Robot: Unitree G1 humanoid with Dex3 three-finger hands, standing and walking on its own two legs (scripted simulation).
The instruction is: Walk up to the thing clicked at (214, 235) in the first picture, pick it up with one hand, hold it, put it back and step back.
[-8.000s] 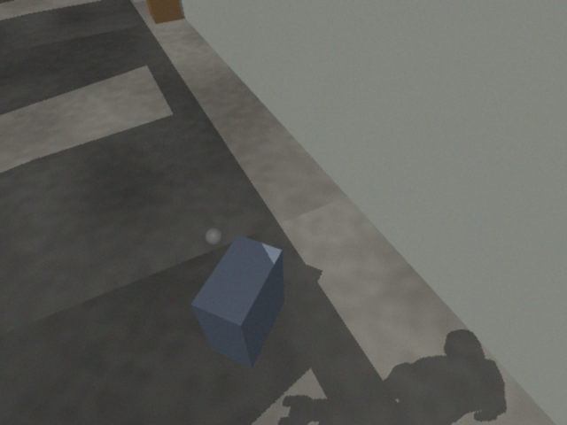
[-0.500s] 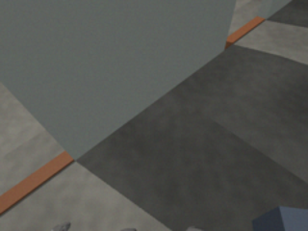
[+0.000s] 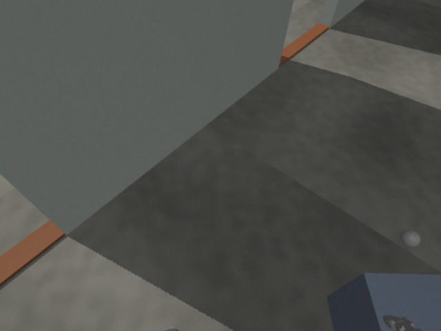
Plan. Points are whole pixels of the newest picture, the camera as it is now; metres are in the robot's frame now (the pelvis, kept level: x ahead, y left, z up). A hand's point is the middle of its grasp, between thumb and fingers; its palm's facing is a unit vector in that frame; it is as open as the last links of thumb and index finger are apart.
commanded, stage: walk up
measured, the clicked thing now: (410, 238) +0.54 -0.90 -0.71
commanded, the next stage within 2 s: stand in 0.70 s
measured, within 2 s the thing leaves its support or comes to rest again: neither
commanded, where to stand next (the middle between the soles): +0.07 +0.01 m, yaw +2 degrees
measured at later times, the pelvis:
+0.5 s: pelvis -0.01 -0.01 +0.02, yaw +0 degrees
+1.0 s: pelvis -0.01 +0.00 +0.03, yaw +0 degrees
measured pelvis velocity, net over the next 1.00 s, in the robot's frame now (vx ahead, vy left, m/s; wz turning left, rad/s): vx -0.01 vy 0.00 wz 0.00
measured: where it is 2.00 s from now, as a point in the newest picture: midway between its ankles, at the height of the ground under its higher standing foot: outside the picture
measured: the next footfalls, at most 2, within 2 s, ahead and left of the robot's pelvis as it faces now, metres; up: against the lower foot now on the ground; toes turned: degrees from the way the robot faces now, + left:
none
